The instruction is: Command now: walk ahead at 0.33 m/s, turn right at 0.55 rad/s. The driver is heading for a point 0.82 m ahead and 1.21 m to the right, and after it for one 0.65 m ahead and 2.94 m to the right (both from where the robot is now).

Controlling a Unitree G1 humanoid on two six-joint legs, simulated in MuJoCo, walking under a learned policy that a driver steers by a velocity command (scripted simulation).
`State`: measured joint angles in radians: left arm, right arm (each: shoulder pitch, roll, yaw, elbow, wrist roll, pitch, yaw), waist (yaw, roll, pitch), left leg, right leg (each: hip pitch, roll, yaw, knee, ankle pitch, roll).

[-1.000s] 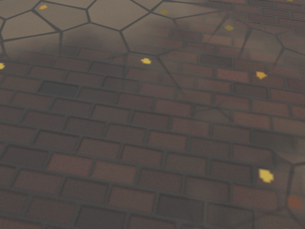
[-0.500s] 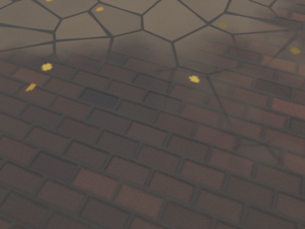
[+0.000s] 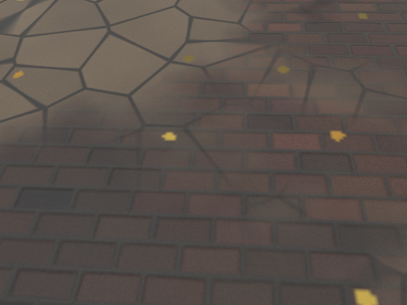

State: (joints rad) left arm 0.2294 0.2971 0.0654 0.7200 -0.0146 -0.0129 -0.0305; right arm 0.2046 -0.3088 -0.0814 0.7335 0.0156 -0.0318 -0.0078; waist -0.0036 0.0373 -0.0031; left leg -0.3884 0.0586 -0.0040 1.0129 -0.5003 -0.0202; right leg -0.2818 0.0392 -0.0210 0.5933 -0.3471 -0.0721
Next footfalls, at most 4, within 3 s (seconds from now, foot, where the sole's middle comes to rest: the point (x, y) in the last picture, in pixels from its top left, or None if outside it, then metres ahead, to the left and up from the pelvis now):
0.36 left None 0.35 0.10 -0.77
0.86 right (311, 303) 0.50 -0.27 -0.77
1.36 left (302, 207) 0.85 -0.30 -0.77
1.88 right None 0.79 -0.69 -0.77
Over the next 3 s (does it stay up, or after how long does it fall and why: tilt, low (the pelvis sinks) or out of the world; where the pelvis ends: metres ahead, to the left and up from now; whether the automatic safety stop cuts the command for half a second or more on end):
stays up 0.91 -1.09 0.01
